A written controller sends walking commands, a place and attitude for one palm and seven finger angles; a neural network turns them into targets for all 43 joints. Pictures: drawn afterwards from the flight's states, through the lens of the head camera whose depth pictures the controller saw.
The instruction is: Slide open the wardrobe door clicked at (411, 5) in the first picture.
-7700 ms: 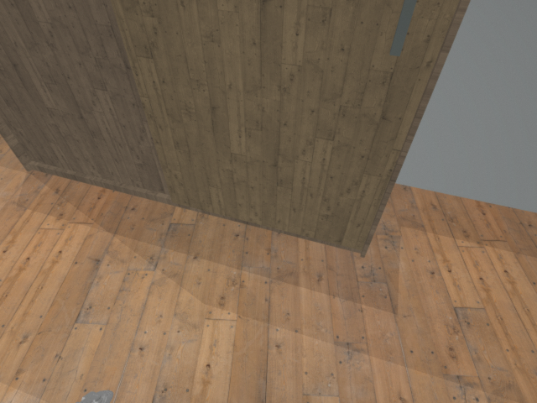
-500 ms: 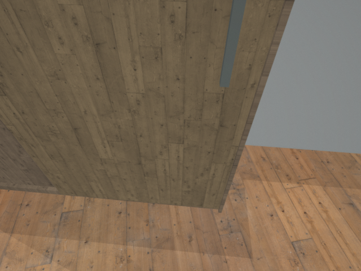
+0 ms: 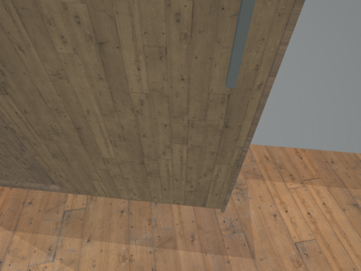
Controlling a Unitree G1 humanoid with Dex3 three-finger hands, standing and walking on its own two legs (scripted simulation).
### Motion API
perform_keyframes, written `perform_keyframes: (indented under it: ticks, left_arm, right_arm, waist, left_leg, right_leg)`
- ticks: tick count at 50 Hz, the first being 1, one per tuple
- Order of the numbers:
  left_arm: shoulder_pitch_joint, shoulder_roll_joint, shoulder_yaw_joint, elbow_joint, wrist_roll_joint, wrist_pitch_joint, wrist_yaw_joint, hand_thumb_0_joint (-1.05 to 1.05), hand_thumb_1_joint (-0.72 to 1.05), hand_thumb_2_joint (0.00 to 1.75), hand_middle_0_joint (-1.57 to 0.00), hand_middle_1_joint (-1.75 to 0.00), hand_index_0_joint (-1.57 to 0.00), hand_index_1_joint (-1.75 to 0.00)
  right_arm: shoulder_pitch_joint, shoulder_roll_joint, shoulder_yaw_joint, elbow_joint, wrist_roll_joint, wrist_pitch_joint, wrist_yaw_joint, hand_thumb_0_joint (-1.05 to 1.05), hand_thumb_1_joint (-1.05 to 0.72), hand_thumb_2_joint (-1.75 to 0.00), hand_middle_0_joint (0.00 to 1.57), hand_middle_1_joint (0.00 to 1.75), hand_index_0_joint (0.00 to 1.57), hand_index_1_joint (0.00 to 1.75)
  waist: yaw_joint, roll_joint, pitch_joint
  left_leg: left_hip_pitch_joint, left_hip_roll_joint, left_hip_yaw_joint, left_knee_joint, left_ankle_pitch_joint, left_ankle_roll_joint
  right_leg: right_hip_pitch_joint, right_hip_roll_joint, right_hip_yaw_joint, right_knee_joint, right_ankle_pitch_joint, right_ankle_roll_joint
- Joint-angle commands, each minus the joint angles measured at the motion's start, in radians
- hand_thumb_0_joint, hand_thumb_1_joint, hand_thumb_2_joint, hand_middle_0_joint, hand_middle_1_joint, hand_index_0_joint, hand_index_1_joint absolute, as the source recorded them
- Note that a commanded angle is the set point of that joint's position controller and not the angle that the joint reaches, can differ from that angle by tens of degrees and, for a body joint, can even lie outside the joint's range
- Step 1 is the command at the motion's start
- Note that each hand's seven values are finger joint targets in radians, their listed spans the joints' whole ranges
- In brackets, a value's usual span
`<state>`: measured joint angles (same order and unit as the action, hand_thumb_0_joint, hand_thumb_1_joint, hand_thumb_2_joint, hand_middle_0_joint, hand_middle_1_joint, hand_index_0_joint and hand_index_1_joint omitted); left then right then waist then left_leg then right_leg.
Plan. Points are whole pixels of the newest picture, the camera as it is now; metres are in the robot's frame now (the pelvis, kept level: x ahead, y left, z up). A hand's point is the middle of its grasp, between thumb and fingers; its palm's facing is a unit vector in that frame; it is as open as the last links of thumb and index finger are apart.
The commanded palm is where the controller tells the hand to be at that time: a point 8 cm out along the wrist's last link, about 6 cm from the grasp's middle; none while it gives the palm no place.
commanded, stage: look again from close up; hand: right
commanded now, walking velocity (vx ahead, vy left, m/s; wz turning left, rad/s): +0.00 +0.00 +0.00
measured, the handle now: (238, 38) +0.56 -0.09 +0.26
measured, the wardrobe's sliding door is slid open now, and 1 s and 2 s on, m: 0.00 0.00 0.00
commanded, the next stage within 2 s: raise the hand with hooked fingers in 1.22 s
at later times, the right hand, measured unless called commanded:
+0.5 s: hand out of the picture +0.00 -0.16 -0.18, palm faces +0.00 +0.98 -0.18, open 7.4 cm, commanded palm none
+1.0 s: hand out of the picture +0.03 -0.18 -0.18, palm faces -0.01 +0.98 -0.21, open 7.4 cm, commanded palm none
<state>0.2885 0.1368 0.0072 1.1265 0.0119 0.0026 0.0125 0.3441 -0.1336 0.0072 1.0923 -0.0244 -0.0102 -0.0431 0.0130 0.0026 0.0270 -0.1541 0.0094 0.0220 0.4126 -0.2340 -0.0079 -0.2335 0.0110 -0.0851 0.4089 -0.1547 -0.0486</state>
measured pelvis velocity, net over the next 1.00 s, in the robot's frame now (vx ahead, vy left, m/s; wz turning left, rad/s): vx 0.03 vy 0.00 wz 0.01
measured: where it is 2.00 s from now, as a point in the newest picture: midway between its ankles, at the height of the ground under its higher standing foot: outside the picture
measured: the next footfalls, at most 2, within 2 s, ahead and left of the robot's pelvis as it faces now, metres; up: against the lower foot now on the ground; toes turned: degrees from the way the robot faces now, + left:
none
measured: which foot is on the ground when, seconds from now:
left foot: down 0.00-1.00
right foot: down 0.00-1.00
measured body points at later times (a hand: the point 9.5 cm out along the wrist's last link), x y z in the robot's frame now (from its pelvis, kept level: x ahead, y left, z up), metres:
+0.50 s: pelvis +0.01 +0.00 +0.00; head +0.03 +0.00 +0.45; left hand +0.01 +0.22 -0.16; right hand +0.00 -0.21 -0.16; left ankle -0.01 +0.12 -0.74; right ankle +0.04 -0.09 -0.74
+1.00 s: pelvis +0.03 +0.00 +0.00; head +0.04 -0.01 +0.45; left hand +0.04 +0.24 -0.15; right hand +0.03 -0.23 -0.16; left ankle -0.01 +0.12 -0.74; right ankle +0.04 -0.09 -0.74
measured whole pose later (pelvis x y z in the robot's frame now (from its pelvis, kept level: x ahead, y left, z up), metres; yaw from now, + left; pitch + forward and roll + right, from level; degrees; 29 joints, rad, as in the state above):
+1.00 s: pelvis +0.03 +0.00 +0.00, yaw +0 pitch -1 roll +0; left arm 0.23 0.18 0.00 1.13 0.01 -0.01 0.02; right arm 0.28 -0.18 0.01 1.10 -0.02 -0.01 -0.03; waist 0.01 0.01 0.03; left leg -0.10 0.01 0.01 0.37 -0.25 -0.01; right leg -0.18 0.01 -0.09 0.38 -0.18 -0.04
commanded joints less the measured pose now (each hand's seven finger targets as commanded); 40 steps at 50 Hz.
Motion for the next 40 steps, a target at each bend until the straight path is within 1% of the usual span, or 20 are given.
perform_keyframes:
  ticks: [1, 3, 4, 8, 9, 10, 14, 15, 17, 21, 28, 29, 30, 31, 32, 33, 35, 36, 39, 40]
  left_arm:
    - [0.059, 0.107, 0.017, -0.031, -0.005, -0.016, 0.01, 0.0, 0.9, 0.9, -0.2, -0.3, -0.2, -0.3]
    - [0.061, 0.108, 0.016, -0.029, -0.004, -0.016, 0.01, 0.0, 0.9, 0.9, -0.2, -0.3, -0.2, -0.3]
    - [0.06, 0.108, 0.017, -0.029, -0.004, -0.017, 0.011, 0.0, 0.9, 0.9, -0.2, -0.3, -0.2, -0.3]
    - [0.056, 0.107, 0.017, -0.028, -0.005, -0.015, 0.01, 0.0, 0.9, 0.9, -0.2, -0.3, -0.2, -0.3]
    - [0.056, 0.11, 0.017, -0.028, -0.004, -0.016, 0.011, 0.0, 0.9, 0.9, -0.2, -0.3, -0.2, -0.3]
    - [0.058, 0.108, 0.018, -0.028, -0.005, -0.016, 0.01, 0.0, 0.9, 0.9, -0.2, -0.3, -0.2, -0.3]
    - [0.054, 0.113, 0.017, -0.027, -0.004, -0.018, 0.011, 0.0, 0.9, 0.9, -0.2, -0.3, -0.2, -0.3]
    - [0.055, 0.112, 0.016, -0.026, -0.005, -0.018, 0.011, 0.0, 0.9, 0.9, -0.2, -0.3, -0.2, -0.3]
    - [0.049, 0.113, 0.016, -0.028, -0.005, -0.02, 0.012, 0.0, 0.9, 0.9, -0.2, -0.3, -0.2, -0.3]
    - [0.042, 0.119, 0.016, -0.027, -0.005, -0.02, 0.012, 0.0, 0.9, 0.9, -0.2, -0.3, -0.2, -0.3]
    - [0.033, 0.131, 0.016, -0.027, -0.004, -0.022, 0.012, 0.0, 0.9, 0.9, -0.2, -0.3, -0.2, -0.3]
    - [0.033, 0.133, 0.015, -0.028, -0.004, -0.024, 0.013, 0.0, 0.9, 0.9, -0.2, -0.3, -0.2, -0.3]
    - [0.031, 0.135, 0.016, -0.03, -0.006, -0.025, 0.013, 0.0, 0.9, 0.9, -0.2, -0.3, -0.2, -0.3]
    - [0.025, 0.137, 0.017, -0.029, -0.005, -0.026, 0.013, 0.0, 0.9, 0.9, -0.2, -0.3, -0.2, -0.3]
    - [0.022, 0.139, 0.017, -0.029, -0.005, -0.026, 0.013, 0.0, 0.9, 0.9, -0.2, -0.3, -0.2, -0.3]
    - [0.019, 0.143, 0.017, -0.028, -0.005, -0.025, 0.014, 0.0, 0.9, 0.9, -0.2, -0.3, -0.2, -0.3]
    - [0.018, 0.146, 0.015, -0.029, -0.006, -0.026, 0.014, 0.0, 0.9, 0.9, -0.2, -0.3, -0.2, -0.3]
    - [0.012, 0.146, 0.015, -0.029, -0.006, -0.026, 0.014, 0.0, 0.9, 0.9, -0.2, -0.3, -0.2, -0.3]
    - [0.003, 0.157, 0.015, -0.03, -0.005, -0.025, 0.014, 0.0, 0.9, 0.9, -0.2, -0.3, -0.2, -0.3]
    - [0.005, 0.158, 0.015, -0.032, -0.005, -0.026, 0.013, 0.0, 0.9, 0.9, -0.2, -0.3, -0.2, -0.3]
  right_arm:
    - [0.077, -0.09, -0.018, -0.025, 0.005, -0.015, -0.006, 0.0, -0.9, -0.9, 0.2, 0.3, 0.2, 0.3]
    - [0.074, -0.088, -0.017, -0.023, 0.006, -0.014, -0.006, 0.0, -0.9, -0.9, 0.2, 0.3, 0.2, 0.3]
    - [0.076, -0.087, -0.018, -0.023, 0.005, -0.014, -0.006, 0.0, -0.9, -0.9, 0.2, 0.3, 0.2, 0.3]
    - [0.07, -0.091, -0.018, -0.021, 0.005, -0.014, -0.006, 0.0, -0.9, -0.9, 0.2, 0.3, 0.2, 0.3]
    - [0.072, -0.09, -0.018, -0.023, 0.005, -0.015, -0.005, 0.0, -0.9, -0.9, 0.2, 0.3, 0.2, 0.3]
    - [0.072, -0.094, -0.018, -0.023, 0.004, -0.015, -0.006, 0.0, -0.9, -0.9, 0.2, 0.3, 0.2, 0.3]
    - [0.063, -0.093, -0.019, -0.021, 0.005, -0.014, -0.005, 0.0, -0.9, -0.9, 0.2, 0.3, 0.2, 0.3]
    - [0.068, -0.097, -0.019, -0.023, 0.004, -0.015, -0.005, 0.0, -0.9, -0.9, 0.2, 0.3, 0.2, 0.3]
    - [0.067, -0.095, -0.018, -0.021, 0.006, -0.016, -0.005, 0.0, -0.9, -0.9, 0.2, 0.3, 0.2, 0.3]
    - [0.056, -0.101, -0.019, -0.021, 0.005, -0.016, -0.004, 0.0, -0.9, -0.9, 0.2, 0.3, 0.2, 0.3]
    - [0.049, -0.112, -0.019, -0.021, 0.006, -0.016, -0.003, 0.0, -0.9, -0.9, 0.2, 0.3, 0.2, 0.3]
    - [0.046, -0.114, -0.021, -0.021, 0.006, -0.017, -0.002, 0.0, -0.9, -0.9, 0.2, 0.3, 0.2, 0.3]
    - [0.049, -0.119, -0.021, -0.022, 0.006, -0.018, -0.003, 0.0, -0.9, -0.9, 0.2, 0.3, 0.2, 0.3]
    - [0.043, -0.118, -0.021, -0.021, 0.006, -0.019, -0.003, 0.0, -0.9, -0.9, 0.2, 0.3, 0.2, 0.3]
    - [0.039, -0.123, -0.021, -0.021, 0.006, -0.019, -0.003, 0.0, -0.9, -0.9, 0.2, 0.3, 0.2, 0.3]
    - [0.034, -0.123, -0.02, -0.021, 0.006, -0.019, -0.002, 0.0, -0.9, -0.9, 0.2, 0.3, 0.2, 0.3]
    - [0.032, -0.129, -0.021, -0.021, 0.006, -0.018, -0.002, 0.0, -0.9, -0.9, 0.2, 0.3, 0.2, 0.3]
    - [0.028, -0.132, -0.022, -0.021, 0.006, -0.018, -0.002, 0.0, -0.9, -0.9, 0.2, 0.3, 0.2, 0.3]
    - [0.021, -0.139, -0.021, -0.02, 0.007, -0.018, -0.001, 0.0, -0.9, -0.9, 0.2, 0.3, 0.2, 0.3]
    - [0.022, -0.142, -0.022, -0.021, 0.005, -0.017, -0.001, 0.0, -0.9, -0.9, 0.2, 0.3, 0.2, 0.3]
  waist:
    - [-0.006, 0.0, 0.058]
    - [-0.006, -0.003, 0.063]
    - [-0.006, -0.009, 0.053]
    - [-0.005, -0.005, 0.076]
    - [-0.006, -0.004, 0.068]
    - [-0.007, 0.011, 0.063]
    - [-0.005, -0.005, 0.06]
    - [-0.009, 0.001, 0.061]
    - [-0.008, 0.004, 0.051]
    - [-0.006, 0.0, 0.061]
    - [-0.008, -0.002, 0.048]
    - [-0.007, -0.002, 0.037]
    - [-0.01, 0.014, 0.022]
    - [-0.009, 0.002, 0.023]
    - [-0.008, 0.013, 0.029]
    - [-0.007, 0.006, 0.036]
    - [-0.009, -0.001, 0.023]
    - [-0.01, -0.006, 0.037]
    - [-0.008, 0.001, 0.041]
    - [-0.01, 0.0, 0.032]
  left_leg:
    - [-0.081, 0.091, -0.086, -0.093, 0.032, 0.029]
    - [-0.087, 0.091, -0.084, -0.092, 0.022, 0.029]
    - [-0.081, 0.09, -0.087, -0.092, 0.031, 0.029]
    - [-0.092, 0.091, -0.088, -0.098, 0.016, 0.029]
    - [-0.086, 0.091, -0.086, -0.097, 0.024, 0.029]
    - [-0.082, 0.09, -0.087, -0.098, 0.027, 0.029]
    - [-0.081, 0.09, -0.087, -0.092, 0.028, 0.029]
    - [-0.076, 0.091, -0.086, -0.094, 0.036, 0.029]
    - [-0.075, 0.094, -0.09, -0.096, 0.05, 0.03]
    - [-0.076, 0.092, -0.089, -0.098, 0.048, 0.029]
    - [-0.066, 0.095, -0.088, -0.096, 0.063, 0.027]
    - [-0.056, 0.096, -0.09, -0.096, 0.073, 0.029]
    - [-0.047, 0.096, -0.089, -0.095, 0.097, 0.028]
    - [-0.048, 0.099, -0.089, -0.095, 0.103, 0.028]
    - [-0.05, 0.098, -0.09, -0.098, 0.098, 0.027]
    - [-0.055, 0.097, -0.094, -0.1, 0.092, 0.027]
    - [-0.04, 0.097, -0.092, -0.1, 0.102, 0.027]
    - [-0.043, 0.1, -0.089, -0.103, 0.096, 0.027]
    - [-0.047, 0.099, -0.091, -0.107, 0.091, 0.026]
    - [-0.038, 0.1, -0.089, -0.106, 0.102, 0.026]
  right_leg:
    - [0.025, -0.122, 0.145, -0.111, -0.074, 0.023]
    - [0.029, -0.123, 0.144, -0.116, -0.084, 0.025]
    - [0.033, -0.123, 0.145, -0.115, -0.08, 0.024]
    - [0.025, -0.123, 0.142, -0.118, -0.093, 0.025]
    - [0.028, -0.122, 0.143, -0.115, -0.086, 0.024]
    - [0.032, -0.124, 0.14, -0.109, -0.075, 0.024]
    - [0.036, -0.124, 0.143, -0.116, -0.08, 0.024]
    - [0.032, -0.125, 0.142, -0.111, -0.067, 0.022]
    - [0.048, -0.122, 0.136, -0.103, -0.036, 0.022]
    - [0.047, -0.123, 0.137, -0.103, -0.031, 0.023]
    - [0.065, -0.126, 0.135, -0.102, -0.009, 0.021]
    - [0.066, -0.127, 0.136, -0.1, 0.008, 0.02]
    - [0.08, -0.128, 0.134, -0.088, 0.048, 0.017]
    - [0.085, -0.129, 0.129, -0.085, 0.061, 0.018]
    - [0.084, -0.128, 0.131, -0.087, 0.058, 0.019]
    - [0.083, -0.128, 0.13, -0.089, 0.05, 0.02]
    - [0.086, -0.13, 0.132, -0.087, 0.067, 0.019]
    - [0.082, -0.131, 0.13, -0.094, 0.059, 0.02]
    - [0.086, -0.13, 0.132, -0.098, 0.049, 0.02]
    - [0.087, -0.132, 0.133, -0.095, 0.069, 0.019]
